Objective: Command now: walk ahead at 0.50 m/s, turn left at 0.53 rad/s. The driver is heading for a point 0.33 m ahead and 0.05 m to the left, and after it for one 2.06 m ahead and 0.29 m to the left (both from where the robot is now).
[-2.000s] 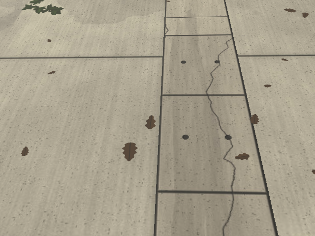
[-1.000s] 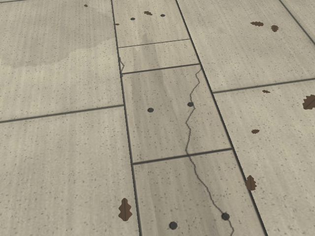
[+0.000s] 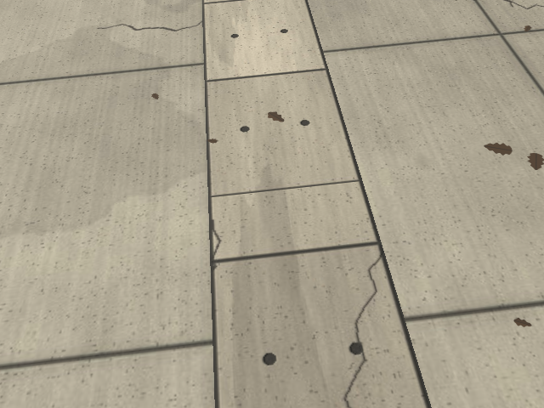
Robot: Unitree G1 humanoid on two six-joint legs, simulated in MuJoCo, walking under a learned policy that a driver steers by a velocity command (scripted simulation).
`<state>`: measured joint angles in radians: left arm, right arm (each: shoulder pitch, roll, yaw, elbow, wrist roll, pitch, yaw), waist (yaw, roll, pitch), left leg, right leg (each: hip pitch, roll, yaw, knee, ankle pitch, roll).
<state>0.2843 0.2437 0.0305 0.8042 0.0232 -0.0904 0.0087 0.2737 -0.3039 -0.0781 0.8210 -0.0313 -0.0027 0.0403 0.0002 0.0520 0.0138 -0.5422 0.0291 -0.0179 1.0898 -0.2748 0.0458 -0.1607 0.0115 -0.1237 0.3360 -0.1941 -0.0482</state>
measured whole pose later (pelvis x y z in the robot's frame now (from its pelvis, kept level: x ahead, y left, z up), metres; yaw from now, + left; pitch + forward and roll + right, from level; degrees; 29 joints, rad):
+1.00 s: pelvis +0.54 +0.12 -0.02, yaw +10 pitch +0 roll +0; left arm 0.22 0.28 0.06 0.81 0.01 -0.03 -0.02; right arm 0.30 -0.25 -0.02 0.85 -0.03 -0.08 0.00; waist -0.01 0.02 0.05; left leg -0.32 -0.03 0.00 1.22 -0.35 0.04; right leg -0.33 0.12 -0.04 0.51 -0.18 -0.12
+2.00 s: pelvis +0.96 +0.16 -0.01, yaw +3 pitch +0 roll +1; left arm 0.15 0.22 0.01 0.75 0.02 -0.01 0.04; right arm 0.28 -0.28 -0.07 0.84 -0.02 0.04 0.00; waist -0.04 0.04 0.07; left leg -0.45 -0.03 -0.01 1.10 -0.48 -0.01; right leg -0.31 -0.01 -0.09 0.46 -0.14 -0.06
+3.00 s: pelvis +1.14 +0.17 -0.01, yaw +4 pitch +1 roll +1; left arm 0.22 0.26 0.06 0.78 0.00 -0.01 -0.01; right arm 0.20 -0.27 -0.04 0.80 -0.03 0.01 -0.01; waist -0.01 0.04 0.09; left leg -0.51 0.02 -0.03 1.12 -0.38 -0.02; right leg -0.30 0.11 0.04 0.43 -0.13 -0.11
